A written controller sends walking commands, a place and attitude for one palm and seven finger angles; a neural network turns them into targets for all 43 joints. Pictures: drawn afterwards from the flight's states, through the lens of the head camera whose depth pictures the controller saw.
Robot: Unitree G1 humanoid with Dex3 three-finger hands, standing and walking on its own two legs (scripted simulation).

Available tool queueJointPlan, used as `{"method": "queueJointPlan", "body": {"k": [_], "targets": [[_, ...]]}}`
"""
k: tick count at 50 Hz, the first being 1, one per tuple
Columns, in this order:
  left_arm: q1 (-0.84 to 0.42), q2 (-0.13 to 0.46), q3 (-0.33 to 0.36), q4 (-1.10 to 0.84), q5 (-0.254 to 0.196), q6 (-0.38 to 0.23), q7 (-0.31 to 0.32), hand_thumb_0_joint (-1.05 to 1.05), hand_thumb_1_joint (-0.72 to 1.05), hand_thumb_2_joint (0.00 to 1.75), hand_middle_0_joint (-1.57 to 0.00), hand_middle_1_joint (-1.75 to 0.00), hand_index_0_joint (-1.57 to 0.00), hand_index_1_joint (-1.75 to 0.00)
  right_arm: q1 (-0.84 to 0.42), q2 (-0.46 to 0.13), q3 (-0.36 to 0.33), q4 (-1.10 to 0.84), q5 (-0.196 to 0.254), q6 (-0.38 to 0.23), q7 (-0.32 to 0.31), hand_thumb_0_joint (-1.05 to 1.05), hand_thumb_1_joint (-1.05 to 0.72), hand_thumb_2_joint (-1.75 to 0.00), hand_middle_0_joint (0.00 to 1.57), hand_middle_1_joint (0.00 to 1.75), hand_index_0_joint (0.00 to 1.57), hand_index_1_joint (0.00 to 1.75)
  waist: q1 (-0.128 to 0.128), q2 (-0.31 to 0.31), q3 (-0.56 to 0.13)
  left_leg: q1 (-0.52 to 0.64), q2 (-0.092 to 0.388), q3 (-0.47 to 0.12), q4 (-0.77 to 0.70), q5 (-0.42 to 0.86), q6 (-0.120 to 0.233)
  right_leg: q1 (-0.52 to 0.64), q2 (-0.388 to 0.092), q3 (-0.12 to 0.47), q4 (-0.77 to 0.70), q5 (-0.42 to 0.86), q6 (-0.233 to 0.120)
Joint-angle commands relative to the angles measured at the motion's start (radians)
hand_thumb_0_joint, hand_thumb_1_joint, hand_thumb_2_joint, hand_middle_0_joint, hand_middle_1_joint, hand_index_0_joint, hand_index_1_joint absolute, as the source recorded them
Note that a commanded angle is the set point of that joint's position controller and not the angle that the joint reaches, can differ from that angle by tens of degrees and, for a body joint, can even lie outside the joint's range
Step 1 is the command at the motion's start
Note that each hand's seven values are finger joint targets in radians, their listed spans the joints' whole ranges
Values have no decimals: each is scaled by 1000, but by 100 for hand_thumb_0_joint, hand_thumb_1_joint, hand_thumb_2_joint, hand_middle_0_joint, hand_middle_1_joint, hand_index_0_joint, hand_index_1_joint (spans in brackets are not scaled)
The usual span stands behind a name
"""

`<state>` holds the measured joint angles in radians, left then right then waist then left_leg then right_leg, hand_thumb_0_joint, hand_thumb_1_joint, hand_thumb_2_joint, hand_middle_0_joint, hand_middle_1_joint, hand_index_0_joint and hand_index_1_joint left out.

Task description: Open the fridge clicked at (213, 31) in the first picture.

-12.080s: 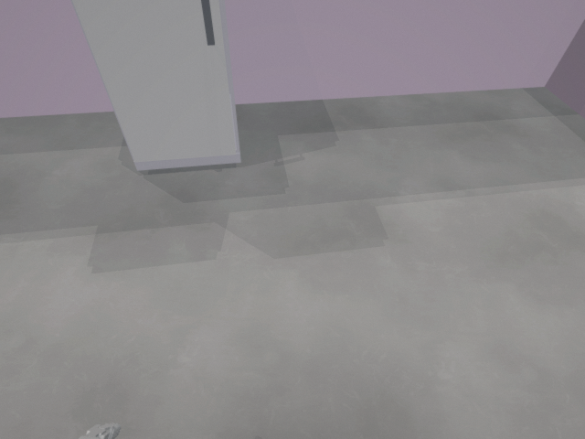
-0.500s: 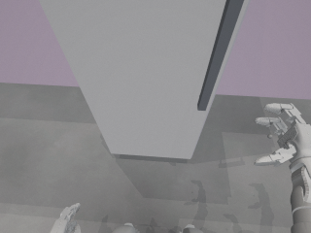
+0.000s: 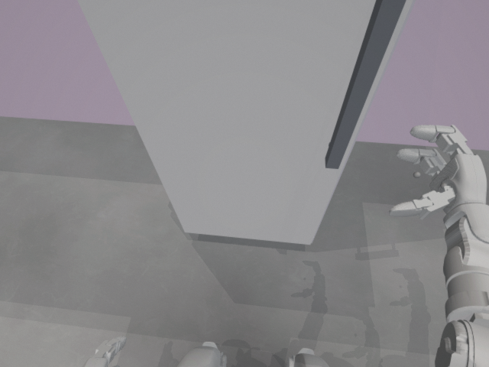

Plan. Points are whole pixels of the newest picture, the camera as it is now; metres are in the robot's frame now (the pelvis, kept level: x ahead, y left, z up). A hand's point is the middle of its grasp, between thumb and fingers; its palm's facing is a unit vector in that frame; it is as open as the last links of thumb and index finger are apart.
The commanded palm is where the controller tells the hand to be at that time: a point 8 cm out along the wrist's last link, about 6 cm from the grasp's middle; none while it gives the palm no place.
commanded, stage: move the hooked fingers beside the handle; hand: right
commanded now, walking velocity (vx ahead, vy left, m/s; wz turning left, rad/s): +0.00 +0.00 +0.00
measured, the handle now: (356, 81) +0.56 -0.12 +0.14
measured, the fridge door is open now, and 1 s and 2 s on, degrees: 0 0 0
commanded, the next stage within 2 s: feel for the door with the fingertips in 1.26 s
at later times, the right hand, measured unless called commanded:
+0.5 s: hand (389, 139) +0.49 -0.19 +0.08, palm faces -0.01 +1.00 +0.00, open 14.0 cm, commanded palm +0.47 -0.24 +0.07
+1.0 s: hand (389, 143) +0.49 -0.19 +0.07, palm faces +0.00 +1.00 +0.00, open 14.0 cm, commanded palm +0.47 -0.24 +0.07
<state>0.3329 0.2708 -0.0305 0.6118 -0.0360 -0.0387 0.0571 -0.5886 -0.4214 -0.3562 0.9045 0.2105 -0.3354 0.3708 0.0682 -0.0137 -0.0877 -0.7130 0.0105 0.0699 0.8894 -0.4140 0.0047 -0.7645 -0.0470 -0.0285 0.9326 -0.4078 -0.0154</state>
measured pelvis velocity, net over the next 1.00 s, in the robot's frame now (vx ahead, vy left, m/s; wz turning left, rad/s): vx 0.01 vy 0.00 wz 0.02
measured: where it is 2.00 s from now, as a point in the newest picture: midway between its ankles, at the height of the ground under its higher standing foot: outside the picture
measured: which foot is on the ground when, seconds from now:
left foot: down 0.00-1.00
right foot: down 0.00-1.00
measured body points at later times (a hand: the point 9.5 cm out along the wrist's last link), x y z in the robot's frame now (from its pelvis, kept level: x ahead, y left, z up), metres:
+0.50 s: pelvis -0.01 +0.00 -0.01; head +0.11 -0.01 +0.42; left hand +0.00 +0.27 -0.12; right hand +0.49 -0.24 +0.08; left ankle +0.01 +0.12 -0.69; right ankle +0.02 -0.11 -0.69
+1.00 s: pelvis +0.01 +0.00 -0.01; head +0.11 -0.02 +0.43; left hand +0.03 +0.26 -0.12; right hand +0.48 -0.24 +0.08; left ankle +0.01 +0.12 -0.69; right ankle +0.02 -0.11 -0.69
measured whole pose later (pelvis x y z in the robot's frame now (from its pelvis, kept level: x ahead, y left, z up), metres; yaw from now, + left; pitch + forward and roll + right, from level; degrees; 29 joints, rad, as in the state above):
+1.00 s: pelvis +0.01 +0.00 -0.01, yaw +1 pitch +18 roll +3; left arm 0.39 0.26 -0.02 0.61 -0.01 0.06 0.01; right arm -0.79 -0.44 -0.37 1.10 0.12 -0.38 0.26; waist 0.13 -0.02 -0.11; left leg -0.81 0.00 0.06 0.92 -0.43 0.00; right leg -0.86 -0.06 -0.04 0.98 -0.44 -0.02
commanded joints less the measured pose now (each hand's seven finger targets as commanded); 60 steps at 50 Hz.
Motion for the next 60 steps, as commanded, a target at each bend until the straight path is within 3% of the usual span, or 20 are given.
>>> {"method": "queueJointPlan", "body": {"k": [1, 5, 7, 12, 15, 23, 26, 29, 31, 33, 35, 37, 38, 41, 44, 46, 49, 51, 56, 60], "targets": [[82, 159, 58, -75, 5, -21, 8, 0, 90, 90, -20, -30, -20, -30, -478, -260, -42, -146, 6, -81, -9, 0, 50, -30, 30, 120, 30, 120, 31, -59, -345, 100, -43, -45, -91, 247, 17, 218, 29, 47, -97, 228, -12], [104, 161, 63, -63, 10, -11, 1, 0, 90, 90, -20, -30, -20, -30, -524, -240, -27, -109, -11, -93, -29, 0, 50, -30, 30, 120, 30, 120, 39, -75, -400, 67, -46, -38, -78, 259, 17, 263, 24, 58, -88, 265, -8], [117, 165, 65, -63, 12, -1, -1, 0, 90, 90, -20, -30, -20, -30, -512, -279, -64, -77, -16, -95, -38, 0, 50, -30, 30, 120, 30, 120, 33, -35, -420, 95, -48, -43, -71, 286, 13, 231, 24, 51, -78, 277, -11], [138, 163, 65, -61, 17, 18, -9, 0, 90, 90, -20, -30, -20, -30, -564, -303, -73, -37, -43, -100, -60, 0, 50, -30, 30, 120, 30, 120, 41, -63, -422, 86, -51, -49, -65, 292, 11, 209, 25, 45, -66, 275, -13], [149, 169, 60, -56, 18, 26, -9, 0, 90, 90, -20, -30, -20, -30, -641, -318, -67, 1, -55, -101, -68, 0, 50, -30, 30, 120, 30, 120, 61, -61, -381, 62, -50, -52, -71, 243, 10, 164, 25, 48, -68, 216, -14], [197, 178, 58, -31, 31, 34, -15, 0, 90, 90, -20, -30, -20, -30, -772, -316, -49, 99, -81, -98, -88, 0, 50, -30, 30, 120, 30, 120, 114, -67, -416, -17, -57, -49, -58, 220, 7, 164, 19, 61, -31, 216, -18], [217, 183, 59, -45, 38, 42, -20, 0, 90, 90, -20, -30, -20, -30, -731, -373, -98, 89, -91, -98, -92, 0, 50, -30, 30, 120, 30, 120, 78, -91, -478, 16, -59, -45, -38, 249, 14, 179, 21, 61, -27, 259, -15], [219, 176, 60, -54, 38, 54, -27, 0, 90, 90, -20, -30, -20, -30, -706, -343, -81, 86, -96, -93, -97, 0, 50, -30, 30, 120, 30, 120, 81, -83, -472, 11, -60, -43, -40, 277, 8, 182, 18, 53, -23, 285, -15], [227, 181, 62, -67, 40, 62, -28, 0, 90, 90, -20, -30, -20, -30, -680, -388, -126, 57, -92, -100, -103, 0, 50, -30, 30, 120, 30, 120, 63, -68, -498, 53, -64, -43, -31, 302, 12, 172, 20, 53, -25, 303, -16], [220, 174, 64, -66, 37, 68, -30, 0, 90, 90, -20, -30, -20, -30, -710, -344, -85, 23, -94, -105, -103, 0, 50, -30, 30, 120, 30, 120, 77, -111, -491, 21, -63, -40, -37, 297, 9, 207, 16, 52, -29, 307, -12], [221, 175, 69, -70, 38, 70, -32, 0, 90, 90, -20, -30, -20, -30, -684, -362, -113, -23, -87, -117, -109, 0, 50, -30, 30, 120, 30, 120, 58, -116, -532, 49, -67, -41, -38, 320, 12, 239, 16, 53, -30, 337, -11], [221, 170, 71, -69, 36, 74, -32, 0, 90, 90, -20, -30, -20, -30, -676, -344, -102, -53, -81, -125, -110, 0, 50, -30, 30, 120, 30, 120, 61, -121, -543, 61, -68, -41, -34, 365, 11, 257, 15, 51, -29, 385, -11], [219, 164, 73, -62, 34, 74, -35, 0, 90, 90, -20, -30, -20, -30, -678, -282, -57, -56, -79, -123, -106, 0, 50, -30, 30, 120, 30, 120, 75, -128, -531, 31, -69, -35, -38, 363, 11, 286, 13, 55, -28, 397, -9], [222, 169, 73, -53, 34, 79, -33, 0, 90, 90, -20, -30, -20, -30, -645, -291, -73, -14, -72, -110, -109, 0, 50, -30, 30, 120, 30, 120, 74, -83, -458, 25, -71, -29, -49, 341, 13, 258, 12, 56, -35, 371, -11], [205, 164, 74, -58, 31, 79, -35, 0, 90, 90, -20, -30, -20, -30, -638, -254, -44, -39, -71, -111, -107, 0, 50, -30, 30, 120, 30, 120, 69, -112, -458, 14, -68, -27, -52, 331, 14, 279, 14, 55, -43, 364, -7], [204, 165, 73, -62, 32, 80, -34, 0, 90, 90, -20, -30, -20, -30, -600, -270, -64, -23, -67, -115, -113, 0, 50, -30, 30, 120, 30, 120, 62, -71, -443, 35, -69, -27, -51, 342, 17, 260, 15, 54, -42, 372, -10], [187, 162, 69, -57, 30, 81, -33, 0, 90, 90, -20, -30, -20, -30, -642, -252, -37, -3, -72, -116, -112, 0, 50, -30, 30, 120, 30, 120, 78, -81, -400, 11, -64, -31, -53, 316, 13, 231, 17, 53, -42, 323, -9], [187, 166, 68, -62, 31, 80, -29, 0, 90, 90, -20, -30, -20, -30, -648, -279, -58, 5, -74, -122, -116, 0, 50, -30, 30, 120, 30, 120, 77, -52, -404, 22, -64, -35, -50, 310, 14, 213, 20, 54, -37, 310, -13], [176, 164, 64, -59, 33, 70, -27, 0, 90, 90, -20, -30, -20, -30, -714, -257, -30, -4, -73, -136, -111, 0, 50, -30, 30, 120, 30, 120, 93, -84, -443, -7, -62, -35, -39, 293, 15, 240, 21, 63, -23, 307, -12], [171, 166, 65, -54, 31, 67, -28, 0, 90, 90, -20, -30, -20, -30, -714, -261, -25, 5, -77, -128, -104, 0, 50, -30, 30, 120, 30, 120, 84, -105, -468, -5, -59, -36, -35, 291, 14, 242, 20, 66, -20, 306, -7]]}}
